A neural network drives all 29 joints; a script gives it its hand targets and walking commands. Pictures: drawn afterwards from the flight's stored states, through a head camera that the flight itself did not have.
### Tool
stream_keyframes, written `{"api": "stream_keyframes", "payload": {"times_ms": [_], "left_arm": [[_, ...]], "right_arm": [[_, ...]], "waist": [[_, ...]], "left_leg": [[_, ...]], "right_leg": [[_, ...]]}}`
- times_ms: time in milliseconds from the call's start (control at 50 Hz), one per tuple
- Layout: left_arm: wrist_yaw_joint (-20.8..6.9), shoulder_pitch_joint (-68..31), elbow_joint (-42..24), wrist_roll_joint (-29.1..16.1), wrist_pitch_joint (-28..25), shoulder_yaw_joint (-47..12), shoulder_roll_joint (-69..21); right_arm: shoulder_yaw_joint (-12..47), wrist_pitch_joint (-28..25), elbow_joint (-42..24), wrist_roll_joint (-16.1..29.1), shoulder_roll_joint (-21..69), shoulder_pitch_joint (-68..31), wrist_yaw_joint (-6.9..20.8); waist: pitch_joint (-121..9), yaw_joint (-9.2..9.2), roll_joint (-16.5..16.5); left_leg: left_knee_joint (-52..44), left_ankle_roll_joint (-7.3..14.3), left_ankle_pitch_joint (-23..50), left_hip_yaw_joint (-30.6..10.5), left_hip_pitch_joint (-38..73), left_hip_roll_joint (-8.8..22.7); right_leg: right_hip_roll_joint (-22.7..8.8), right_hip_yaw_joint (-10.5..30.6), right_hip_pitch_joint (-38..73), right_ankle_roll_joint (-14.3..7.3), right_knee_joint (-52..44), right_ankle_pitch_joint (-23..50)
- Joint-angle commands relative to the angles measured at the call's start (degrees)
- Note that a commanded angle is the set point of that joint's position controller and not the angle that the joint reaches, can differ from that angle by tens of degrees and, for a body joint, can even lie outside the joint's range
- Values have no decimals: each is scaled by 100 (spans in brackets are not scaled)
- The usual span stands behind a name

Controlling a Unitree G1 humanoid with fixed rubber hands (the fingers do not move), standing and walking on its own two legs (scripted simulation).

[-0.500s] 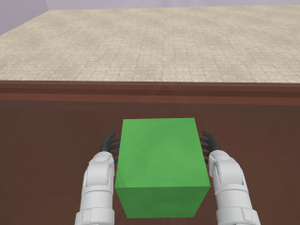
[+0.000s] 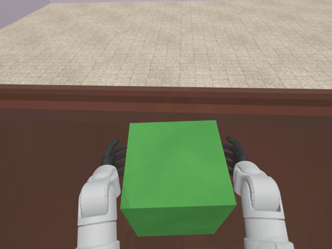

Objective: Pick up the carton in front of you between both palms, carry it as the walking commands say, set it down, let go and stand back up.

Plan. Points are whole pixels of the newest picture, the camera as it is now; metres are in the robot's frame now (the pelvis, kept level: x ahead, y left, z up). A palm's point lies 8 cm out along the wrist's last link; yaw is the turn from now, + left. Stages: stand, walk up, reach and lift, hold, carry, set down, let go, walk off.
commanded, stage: carry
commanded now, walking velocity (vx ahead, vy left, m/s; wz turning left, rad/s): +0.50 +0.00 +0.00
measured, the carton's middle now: (174, 181) +0.29 +0.01 +0.01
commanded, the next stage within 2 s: none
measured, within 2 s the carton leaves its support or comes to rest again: neither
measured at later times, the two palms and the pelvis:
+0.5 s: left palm (111, 107) +0.51 +0.21 +0.08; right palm (205, 102) +0.53 -0.09 +0.08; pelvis +0.27 +0.04 -0.03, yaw +1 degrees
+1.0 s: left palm (128, 61) +0.84 +0.20 +0.07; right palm (196, 60) +0.85 -0.10 +0.07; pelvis +0.60 +0.03 -0.03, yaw +3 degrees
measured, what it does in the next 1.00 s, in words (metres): walks ahead: right foot, then left foot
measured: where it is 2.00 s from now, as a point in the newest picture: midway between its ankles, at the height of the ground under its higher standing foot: (162, 136)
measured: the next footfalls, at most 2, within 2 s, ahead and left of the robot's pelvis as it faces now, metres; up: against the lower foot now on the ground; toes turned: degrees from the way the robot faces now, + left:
right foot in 0.10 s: +0.11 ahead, -0.11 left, +0.00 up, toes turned -7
left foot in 0.46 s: +0.41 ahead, +0.13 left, +0.00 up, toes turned +13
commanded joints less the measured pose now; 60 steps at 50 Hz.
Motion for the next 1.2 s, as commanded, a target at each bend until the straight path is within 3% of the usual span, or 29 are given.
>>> {"api": "stream_keyframes", "payload": {"times_ms": [0,60,80,100,120,140,180,200,280,380,440,460,480,500,540,560,600,640,760,860,900,940,960,980,1000,1020,1060,1100,1180], "left_arm": [[-968,-2772,-858,-2131,360,-4458,-5104],[-816,-2081,-1311,-2153,661,-4457,-5114],[-775,-1824,-1435,-2129,761,-4406,-5097],[-734,-1496,-1540,-2073,858,-4325,-5020],[-692,-1360,-1551,-1990,916,-4245,-4989],[-661,-1331,-1728,-1962,978,-4184,-5029],[-630,-1628,-2133,-2062,1090,-4198,-5128],[-616,-1777,-2288,-2162,1131,-4262,-5118],[-608,-1800,-2443,-2445,1251,-4424,-4891],[-599,-1675,-2423,-2540,1394,-4404,-4523],[-589,-1703,-2467,-2520,1481,-4375,-4371],[-585,-1774,-2494,-2497,1520,-4333,-4253],[-590,-1885,-2633,-2513,1575,-4359,-4223],[-622,-1886,-2543,-2525,1580,-4420,-4324],[-717,-1860,-2420,-2487,1496,-4471,-4790],[-754,-1810,-2359,-2459,1426,-4476,-5027],[-776,-1682,-2313,-2336,1279,-4513,-5322],[-736,-1508,-2251,-2170,1155,-4502,-5362],[-606,-1235,-2369,-1978,1144,-4478,-5033],[-636,-1367,-2482,-2160,1333,-4517,-4722],[-662,-1420,-2488,-2241,1371,-4495,-4651],[-691,-1343,-2400,-2269,1377,-4426,-4627],[-713,-1293,-2379,-2271,1381,-4385,-4624],[-740,-1329,-2269,-2218,1357,-4323,-4568],[-768,-1196,-2176,-2315,1325,-4359,-4757],[-810,-1276,-2305,-2380,1288,-4423,-4948],[-870,-1496,-2380,-2425,1147,-4551,-5376],[-905,-1675,-2416,-2462,1022,-4652,-5498],[-948,-1625,-2309,-2442,899,-4641,-5135]], "right_arm": [[3846,268,-1277,1883,4843,-2600,820],[3997,594,-1785,2074,4859,-1988,758],[4033,698,-1935,2116,4811,-1853,748],[4073,820,-2121,2194,4754,-1818,748],[4176,954,-2419,2342,4715,-2023,757],[4291,1047,-2573,2502,4760,-2119,782],[4315,1122,-2624,2635,4861,-2177,811],[4302,1141,-2643,2652,4896,-2153,792],[4110,1185,-2528,2415,4822,-1723,591],[3869,1301,-2563,2190,4482,-1493,411],[3759,1368,-2505,2164,4355,-1407,405],[3704,1388,-2477,2131,4290,-1364,409],[3651,1381,-2397,2105,4225,-1359,421],[3707,1389,-2407,2168,4404,-1351,451],[3918,1309,-2606,2299,4827,-1620,551],[4041,1251,-2703,2370,5042,-1768,609],[4260,1152,-2817,2518,5291,-1921,714],[4374,1095,-2865,2629,5228,-1914,804],[4298,1126,-2819,2617,4708,-1527,889],[4047,1271,-2684,2360,4412,-1296,785],[4013,1305,-2705,2302,4376,-1337,736],[4027,1331,-2763,2285,4354,-1367,704],[4036,1340,-2799,2285,4303,-1443,698],[4132,1373,-2930,2306,4345,-1523,693],[4157,1364,-2952,2359,4402,-1566,720],[4253,1303,-2835,2376,4669,-1559,743],[4304,1146,-2754,2352,5105,-1619,797],[4363,992,-2664,2298,5329,-1592,805],[4355,805,-2488,2095,5151,-1495,706]], "waist": [[-820,-209,882],[-1136,-124,705],[-1307,-70,383],[-1539,68,-559],[-1168,119,-1688],[-889,119,-1348],[-695,116,-527],[-662,120,-463],[-552,66,-713],[-187,65,-1012],[-672,-95,-625],[-962,-239,-7],[-1307,-251,1541],[-1139,-218,1377],[-1172,-182,532],[-1146,-166,167],[-1136,-134,398],[-1076,-132,473],[-466,-146,692],[122,-170,814],[42,-130,857],[-494,19,650],[-919,145,303],[-1484,180,-1123],[-1354,159,-1865],[-1302,101,-1421],[-1216,60,-300],[-1179,22,-390],[-855,73,-722]], "left_leg": [[-950,840,1290,-1372,1675,1292],[-193,520,919,-310,562,839],[364,346,685,-32,-463,700],[1627,131,-255,461,-1594,385],[2613,35,-1093,730,-3268,-98],[3166,141,-1431,235,-3603,178],[3344,148,-1144,101,-3637,467],[2965,102,-884,135,-3507,543],[1677,-62,240,669,-2732,252],[578,70,1237,1139,-1448,47],[324,184,712,1620,761,-317],[-92,338,-67,419,1717,466],[-1048,1105,-1031,-2560,2491,2082],[-1404,1340,-299,-3264,2464,2382],[-1171,1150,992,-2270,2006,2101],[-1238,976,1066,-1772,1654,1955],[-1389,698,1148,-1002,1305,1680],[-1475,669,1194,-577,1322,1526],[-1541,699,2216,216,1655,1250],[-1439,628,2926,629,1708,1175],[-983,523,3740,838,1769,1158],[546,274,4377,1346,1341,870],[1712,140,3307,1295,468,716],[3663,-156,1765,1088,-1312,123],[4715,-148,-862,587,-2430,-415],[5318,36,-873,47,-2688,21],[4846,208,-314,-119,-2534,452],[4135,197,140,15,-2220,503],[3080,100,521,411,-2562,364]], "right_leg": [[230,-458,-1150,-15,-637,405],[384,-866,1078,-11,-2097,1522],[6,-470,2466,-106,-2209,1591],[-1171,1057,3479,-418,-2604,468],[-2274,2961,4009,-1120,-2796,524],[-2540,3233,3760,-1472,-2715,1013],[-2214,2420,3292,-1293,-2791,1594],[-2072,1996,3105,-1130,-2979,1438],[-1432,620,2715,-813,-3003,2223],[-1282,-89,1937,-566,-2787,2679],[-835,-859,1146,-254,-908,3510],[-544,-935,280,-58,418,2644],[93,-802,-1086,180,2245,890],[71,-37,-1803,57,3078,-126],[-462,330,-1865,-195,3324,307],[-608,390,-1733,-239,2954,677],[-570,224,-1381,-220,2260,1072],[-456,10,-1362,-168,1723,1262],[-302,-489,-1718,-37,-51,2133],[-145,-860,-1324,-188,-954,2528],[-19,-1015,-685,-308,-1119,2483],[429,-1426,996,-342,-1366,2010],[-80,-774,2236,-381,-1381,1593],[-1824,2132,3619,-1215,-1933,490],[-2269,3549,3778,-1571,-2826,1263],[-2241,2852,3631,-1522,-2639,2054],[-1931,1784,2861,-1167,-2486,2831],[-1649,1053,2384,-845,-2686,2420],[-1402,347,2262,-923,-2759,2326]]}}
